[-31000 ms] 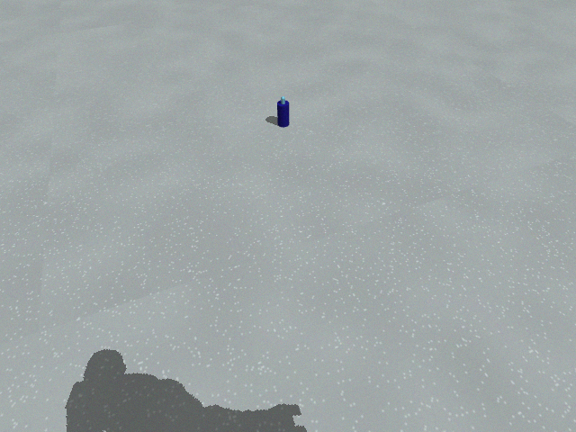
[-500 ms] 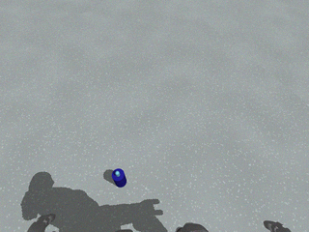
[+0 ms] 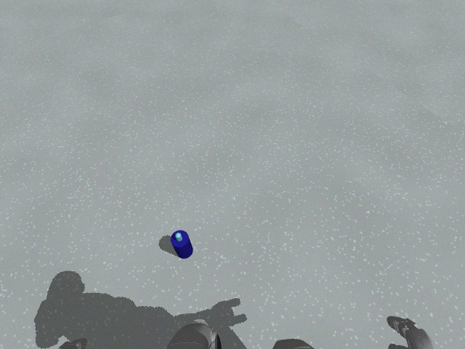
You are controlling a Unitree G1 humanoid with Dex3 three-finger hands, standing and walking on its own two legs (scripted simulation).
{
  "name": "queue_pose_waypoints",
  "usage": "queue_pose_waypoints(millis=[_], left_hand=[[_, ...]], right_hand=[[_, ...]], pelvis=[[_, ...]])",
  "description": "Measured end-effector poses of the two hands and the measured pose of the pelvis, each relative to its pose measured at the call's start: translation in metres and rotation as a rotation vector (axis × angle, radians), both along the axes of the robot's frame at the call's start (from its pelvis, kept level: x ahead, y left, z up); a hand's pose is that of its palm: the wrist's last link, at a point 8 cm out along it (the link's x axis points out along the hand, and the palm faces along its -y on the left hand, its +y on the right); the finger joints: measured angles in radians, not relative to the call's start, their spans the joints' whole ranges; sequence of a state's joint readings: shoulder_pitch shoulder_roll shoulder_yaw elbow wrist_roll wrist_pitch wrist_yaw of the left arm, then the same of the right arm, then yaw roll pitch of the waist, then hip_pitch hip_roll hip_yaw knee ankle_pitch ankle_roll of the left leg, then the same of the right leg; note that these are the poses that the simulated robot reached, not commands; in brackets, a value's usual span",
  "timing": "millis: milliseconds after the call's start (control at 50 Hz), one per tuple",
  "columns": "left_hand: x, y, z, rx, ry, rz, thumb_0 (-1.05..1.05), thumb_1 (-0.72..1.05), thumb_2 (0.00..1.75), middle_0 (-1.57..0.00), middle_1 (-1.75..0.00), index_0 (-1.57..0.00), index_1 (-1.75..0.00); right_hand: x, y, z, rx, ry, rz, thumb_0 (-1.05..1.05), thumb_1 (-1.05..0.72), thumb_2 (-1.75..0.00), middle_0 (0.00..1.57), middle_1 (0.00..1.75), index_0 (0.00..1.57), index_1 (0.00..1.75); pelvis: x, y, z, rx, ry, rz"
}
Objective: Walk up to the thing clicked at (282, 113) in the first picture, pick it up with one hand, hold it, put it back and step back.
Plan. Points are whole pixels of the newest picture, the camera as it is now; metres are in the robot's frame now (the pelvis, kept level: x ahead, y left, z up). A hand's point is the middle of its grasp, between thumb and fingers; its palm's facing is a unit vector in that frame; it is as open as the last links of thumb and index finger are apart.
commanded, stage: step back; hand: left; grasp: from the side
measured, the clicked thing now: (181, 243) +0.54 +0.21 -0.66
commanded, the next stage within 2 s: none
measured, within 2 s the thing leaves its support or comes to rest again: neither
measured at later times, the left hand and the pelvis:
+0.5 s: hand out of the picture -0.03 +0.28 -0.14, palm faces -0.01 -0.93 -0.36, open 7.4 cm; pelvis -0.14 +0.01 +0.01, yaw +0 degrees
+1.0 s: hand out of the picture -0.19 +0.24 -0.13, palm faces +0.03 -0.91 -0.41, open 7.4 cm; pelvis -0.31 -0.04 +0.00, yaw +4 degrees
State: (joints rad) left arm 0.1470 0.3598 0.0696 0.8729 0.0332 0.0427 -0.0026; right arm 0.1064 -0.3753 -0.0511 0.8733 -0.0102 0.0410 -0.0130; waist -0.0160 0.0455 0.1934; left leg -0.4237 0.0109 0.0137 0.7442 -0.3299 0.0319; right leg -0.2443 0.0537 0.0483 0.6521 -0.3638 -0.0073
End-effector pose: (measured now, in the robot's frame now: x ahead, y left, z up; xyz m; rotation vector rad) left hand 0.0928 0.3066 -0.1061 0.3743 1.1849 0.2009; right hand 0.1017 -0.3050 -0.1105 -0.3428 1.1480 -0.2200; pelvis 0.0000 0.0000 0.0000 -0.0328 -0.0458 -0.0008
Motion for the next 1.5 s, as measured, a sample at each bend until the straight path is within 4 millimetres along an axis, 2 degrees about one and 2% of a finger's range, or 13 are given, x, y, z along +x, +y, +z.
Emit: queue_pose_waypoints(millis=[80, 160, 260, 380, 580, 700, 800, 960, 1120, 1240, 1340, 1420, 1500], left_hand=[[-0.025, -0.003, 0.011, -0.002, -0.016, 0.02, 0.0, 0.9, 0.9, -0.21, -0.3, -0.2, -0.3], [-0.036, 0.003, 0.015, 0.002, -0.058, 0.025, 0.01, 0.9, 0.9, -0.21, -0.3, -0.21, -0.3], [-0.044, 0.017, 0.003, -0.015, -0.134, 0.02, 0.01, 0.9, 0.9, -0.21, -0.3, -0.21, -0.3], [-0.078, 0.019, 0.002, -0.038, -0.099, 0.037, 0.0, 0.9, 0.9, -0.21, -0.3, -0.2, -0.3], [-0.163, 0.011, -0.002, -0.013, -0.001, 0.005, 0.0, 0.9, 0.9, -0.21, -0.3, -0.2, -0.3], [-0.219, -0.014, -0.002, 0.01, 0.011, -0.009, 0.0, 0.91, 0.9, -0.2, -0.3, -0.2, -0.3], [-0.269, -0.031, 0.016, 0.014, 0.025, 0.024, 0.01, 0.9, 0.9, -0.21, -0.3, -0.2, -0.3], [-0.288, -0.031, 0.018, 0.033, -0.094, 0.027, 0.01, 0.9, 0.9, -0.21, -0.3, -0.21, -0.3], [-0.328, -0.038, 0.006, -0.019, -0.113, 0.048, 0.0, 0.9, 0.9, -0.21, -0.3, -0.2, -0.3], [-0.383, -0.053, 0.004, -0.019, -0.068, 0.04, 0.0, 0.9, 0.9, -0.21, -0.3, -0.2, -0.3], [-0.442, -0.07, -0.003, 0.017, -0.014, 0.026, 0.0, 0.9, 0.9, -0.21, -0.3, -0.2, -0.3], [-0.494, -0.084, 0.005, 0.021, 0.027, 0.048, 0.0, 0.9, 0.9, -0.21, -0.3, -0.2, -0.3], [-0.529, -0.085, 0.014, 0.04, 0.035, 0.079, 0.01, 0.9, 0.9, -0.21, -0.3, -0.21, -0.3]], right_hand=[[-0.017, -0.002, 0.007, 0.004, 0.002, 0.004, 0.01, -0.9, -0.9, 0.2, 0.3, 0.21, 0.3], [-0.041, -0.002, 0.012, -0.02, 0.021, 0.023, 0.01, -0.9, -0.9, 0.2, 0.3, 0.21, 0.3], [-0.077, 0.004, 0.014, -0.072, 0.052, 0.055, 0.01, -0.9, -0.9, 0.2, 0.3, 0.2, 0.3], [-0.116, 0.014, 0.032, -0.072, 0.043, 0.056, 0.01, -0.9, -0.9, 0.2, 0.3, 0.21, 0.3], [-0.159, -0.003, 0.037, -0.075, -0.075, 0.041, 0.01, -0.9, -0.9, 0.21, 0.3, 0.21, 0.3], [-0.202, -0.037, 0.013, -0.054, -0.09, 0.026, 0.01, -0.9, -0.9, 0.21, 0.3, 0.21, 0.3], [-0.25, -0.049, 0.009, -0.035, -0.026, -0.002, 0.01, -0.9, -0.9, 0.2, 0.3, 0.21, 0.3], [-0.325, -0.048, 0.002, -0.04, 0.097, 0.045, 0.01, -0.9, -0.9, 0.2, 0.3, 0.2, 0.3], [-0.371, -0.041, 0.014, -0.045, 0.076, 0.08, 0.01, -0.9, -0.9, 0.21, 0.3, 0.21, 0.3], [-0.38, -0.061, 0.026, -0.07, -0.024, 0.096, 0.01, -0.9, -0.9, 0.21, 0.3, 0.21, 0.3], [-0.394, -0.09, 0.014, -0.064, -0.101, 0.1, 0.01, -0.9, -0.9, 0.21, 0.3, 0.21, 0.3], [-0.423, -0.101, 0.011, -0.045, -0.078, 0.069, 0.01, -0.9, -0.9, 0.2, 0.3, 0.21, 0.3], [-0.459, -0.104, 0.007, -0.027, -0.028, 0.073, 0.01, -0.9, -0.9, 0.2, 0.3, 0.2, 0.3]], pelvis=[[-0.018, 0.0, 0.007, 0.037, -0.002, -0.003], [-0.037, 0.005, 0.01, 0.04, 0.014, 0.016], [-0.068, 0.015, -0.001, 0.041, 0.007, 0.055], [-0.102, 0.016, 0.012, 0.011, 0.001, 0.04], [-0.167, 0.0, 0.009, 0.011, 0.004, -0.03], [-0.216, -0.024, -0.006, 0.005, -0.001, -0.046], [-0.244, -0.033, 0.005, 0.059, 0.003, -0.029], [-0.293, -0.038, 0.002, 0.052, 0.018, 0.052], [-0.351, -0.044, 0.005, 0.032, 0.001, 0.067], [-0.393, -0.061, 0.006, 0.018, 0.018, 0.027], [-0.434, -0.082, -0.007, 0.003, 0.015, -0.008], [-0.458, -0.092, -0.002, 0.037, 0.009, 0.0], [-0.477, -0.094, 0.004, 0.056, 0.014, 0.025]])
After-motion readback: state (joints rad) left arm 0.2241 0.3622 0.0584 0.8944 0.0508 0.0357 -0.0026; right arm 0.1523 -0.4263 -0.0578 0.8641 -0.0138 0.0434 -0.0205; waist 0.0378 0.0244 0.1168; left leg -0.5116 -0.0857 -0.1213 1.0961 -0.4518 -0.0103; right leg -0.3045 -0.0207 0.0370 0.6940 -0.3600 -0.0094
